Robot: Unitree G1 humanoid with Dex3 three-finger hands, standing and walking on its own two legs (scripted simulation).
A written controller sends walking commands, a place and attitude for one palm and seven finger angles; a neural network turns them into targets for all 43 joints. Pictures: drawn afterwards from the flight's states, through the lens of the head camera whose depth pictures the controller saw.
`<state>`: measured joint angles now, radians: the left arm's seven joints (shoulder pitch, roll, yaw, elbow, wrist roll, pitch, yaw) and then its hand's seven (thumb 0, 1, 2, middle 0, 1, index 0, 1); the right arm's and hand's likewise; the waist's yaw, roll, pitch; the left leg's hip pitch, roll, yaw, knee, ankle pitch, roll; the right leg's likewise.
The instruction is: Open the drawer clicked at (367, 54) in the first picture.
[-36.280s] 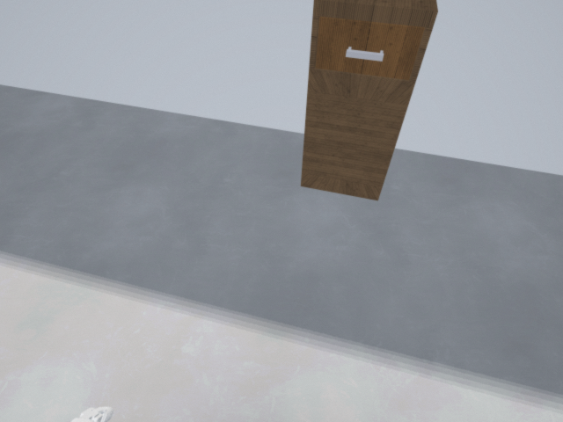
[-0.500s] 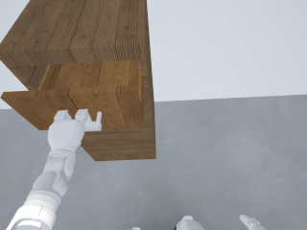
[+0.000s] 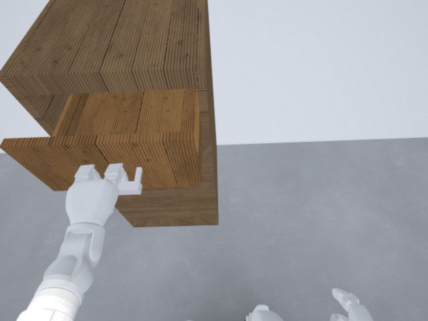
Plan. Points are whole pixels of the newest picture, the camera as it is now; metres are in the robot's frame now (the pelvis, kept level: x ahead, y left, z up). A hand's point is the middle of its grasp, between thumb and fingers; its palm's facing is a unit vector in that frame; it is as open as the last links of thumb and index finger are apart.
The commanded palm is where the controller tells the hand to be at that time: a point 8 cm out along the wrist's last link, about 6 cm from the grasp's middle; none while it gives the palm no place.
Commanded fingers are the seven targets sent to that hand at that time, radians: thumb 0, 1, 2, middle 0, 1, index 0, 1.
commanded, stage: pull the drawer open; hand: left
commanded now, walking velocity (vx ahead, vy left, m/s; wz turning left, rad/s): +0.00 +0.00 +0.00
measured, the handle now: (110, 180) +0.37 +0.24 +0.01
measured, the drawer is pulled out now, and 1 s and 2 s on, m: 0.13 0.20 0.27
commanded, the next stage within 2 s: none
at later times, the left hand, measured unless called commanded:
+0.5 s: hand (102, 222) +0.29 +0.25 -0.02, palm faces +0.01 -0.03 -1.00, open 5.3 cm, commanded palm +0.25 +0.27 +0.02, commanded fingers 0.00 0.90 0.90 -0.40 -1.35 -0.40 -1.35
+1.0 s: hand (99, 240) +0.26 +0.24 -0.02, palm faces +0.01 -0.03 -1.00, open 5.3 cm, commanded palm +0.21 +0.27 +0.02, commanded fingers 0.00 0.90 0.90 -0.40 -1.35 -0.40 -1.35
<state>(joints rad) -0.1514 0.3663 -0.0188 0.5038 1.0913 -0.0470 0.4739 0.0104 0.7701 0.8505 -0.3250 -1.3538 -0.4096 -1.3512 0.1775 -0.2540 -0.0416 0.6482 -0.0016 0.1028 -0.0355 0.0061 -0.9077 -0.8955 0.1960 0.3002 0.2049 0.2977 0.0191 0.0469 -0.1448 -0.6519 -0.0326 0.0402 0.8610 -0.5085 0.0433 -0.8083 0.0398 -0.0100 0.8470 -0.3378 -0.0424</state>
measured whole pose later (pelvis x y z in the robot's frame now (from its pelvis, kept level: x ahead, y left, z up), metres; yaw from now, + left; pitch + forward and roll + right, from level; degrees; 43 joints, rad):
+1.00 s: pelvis -0.01 +0.00 +0.00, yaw +0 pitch +14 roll +1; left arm 0.11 0.34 -0.04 0.29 1.10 -0.02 0.51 0.02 0.76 0.85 -0.33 -1.35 -0.42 -1.35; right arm 0.13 -0.24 -0.03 0.63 -0.01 0.09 -0.04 0.01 -0.91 -0.90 0.20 0.30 0.20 0.30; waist 0.04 0.04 -0.13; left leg -0.60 -0.03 0.05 0.86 -0.51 0.04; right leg -0.77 0.04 0.00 0.86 -0.34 -0.05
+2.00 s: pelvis +0.00 -0.01 -0.01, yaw +0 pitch +14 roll +1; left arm 0.40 0.34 -0.02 0.08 1.10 -0.05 0.57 0.02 0.77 0.84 -0.32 -1.35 -0.43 -1.35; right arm 0.09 -0.23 -0.03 0.60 -0.02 0.07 -0.02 0.01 -0.91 -0.90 0.20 0.30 0.20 0.30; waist 0.06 0.04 -0.14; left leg -0.62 -0.03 0.04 0.91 -0.54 0.03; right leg -0.79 0.04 -0.01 0.92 -0.38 -0.06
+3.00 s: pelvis -0.02 -0.02 -0.02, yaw +2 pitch +15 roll +2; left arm 0.34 0.35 -0.03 0.11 1.11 -0.08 0.61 0.01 0.72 0.82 -0.36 -1.35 -0.46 -1.35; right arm 0.06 -0.24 -0.03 0.63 -0.02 0.07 -0.06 0.01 -0.91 -0.90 0.20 0.30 0.20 0.30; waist 0.09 0.04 -0.14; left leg -0.69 -0.04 0.01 0.98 -0.55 0.02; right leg -0.85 0.03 -0.04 0.98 -0.39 -0.07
